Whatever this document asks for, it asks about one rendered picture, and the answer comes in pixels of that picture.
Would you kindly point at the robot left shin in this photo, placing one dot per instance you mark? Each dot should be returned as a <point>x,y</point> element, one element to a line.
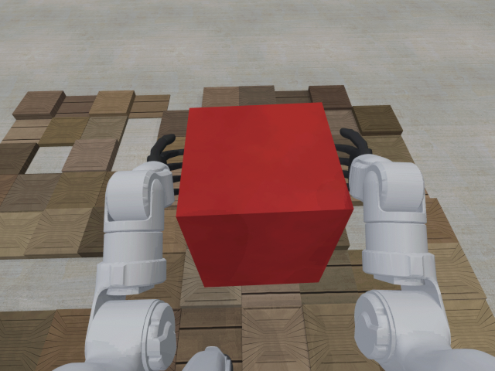
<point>214,348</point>

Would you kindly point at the left robot upper arm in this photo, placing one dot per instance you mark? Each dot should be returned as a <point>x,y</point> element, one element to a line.
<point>129,335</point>

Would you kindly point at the robot right hand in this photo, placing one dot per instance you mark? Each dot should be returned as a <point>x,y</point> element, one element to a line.
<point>361,149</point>

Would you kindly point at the right robot upper arm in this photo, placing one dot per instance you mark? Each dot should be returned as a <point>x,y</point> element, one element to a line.
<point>407,331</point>

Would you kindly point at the robot right forearm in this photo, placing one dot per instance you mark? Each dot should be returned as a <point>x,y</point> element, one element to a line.
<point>393,194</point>

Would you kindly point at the left robot thigh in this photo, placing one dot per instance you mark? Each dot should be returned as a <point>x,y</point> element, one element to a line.
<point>208,361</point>

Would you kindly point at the robot left forearm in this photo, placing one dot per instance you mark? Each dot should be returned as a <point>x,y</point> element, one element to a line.
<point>133,222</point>

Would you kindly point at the robot left hand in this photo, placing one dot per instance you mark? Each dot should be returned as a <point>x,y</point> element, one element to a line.
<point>158,155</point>

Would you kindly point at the carton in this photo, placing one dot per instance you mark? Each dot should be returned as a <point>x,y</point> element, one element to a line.
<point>262,195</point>

